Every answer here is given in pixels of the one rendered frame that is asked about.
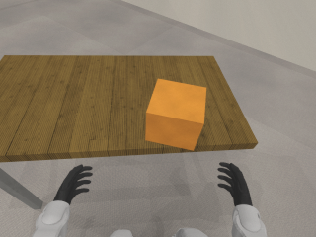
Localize right robot forearm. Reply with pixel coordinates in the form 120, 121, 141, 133
231, 204, 268, 237

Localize carton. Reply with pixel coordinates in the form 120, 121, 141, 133
145, 78, 206, 151

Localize robot right hand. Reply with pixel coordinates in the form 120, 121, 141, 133
217, 162, 253, 206

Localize left robot forearm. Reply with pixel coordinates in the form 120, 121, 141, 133
32, 200, 70, 237

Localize right robot thigh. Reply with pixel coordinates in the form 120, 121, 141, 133
172, 227, 208, 237

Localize table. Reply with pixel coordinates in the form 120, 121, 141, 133
0, 55, 258, 210

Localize robot left hand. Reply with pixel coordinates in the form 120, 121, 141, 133
53, 164, 93, 205

